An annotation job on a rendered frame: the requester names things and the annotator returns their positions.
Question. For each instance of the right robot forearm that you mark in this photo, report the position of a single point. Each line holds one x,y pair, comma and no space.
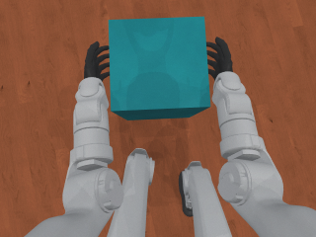
236,120

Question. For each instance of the robot left thigh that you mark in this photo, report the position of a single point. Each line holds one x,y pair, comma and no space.
129,220

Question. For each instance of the robot left upper arm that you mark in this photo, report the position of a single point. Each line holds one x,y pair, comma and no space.
90,199

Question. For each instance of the carton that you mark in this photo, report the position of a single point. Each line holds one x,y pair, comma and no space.
158,68

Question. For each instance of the right robot hand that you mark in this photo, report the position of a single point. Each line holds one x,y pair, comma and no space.
223,62

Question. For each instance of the left robot forearm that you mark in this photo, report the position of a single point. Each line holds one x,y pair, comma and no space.
91,139

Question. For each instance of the robot right upper arm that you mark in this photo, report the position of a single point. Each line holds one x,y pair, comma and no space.
255,191

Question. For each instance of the left robot shin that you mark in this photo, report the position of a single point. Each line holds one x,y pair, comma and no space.
132,154

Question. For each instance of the left robot hand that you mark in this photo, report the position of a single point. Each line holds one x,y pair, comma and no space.
92,61

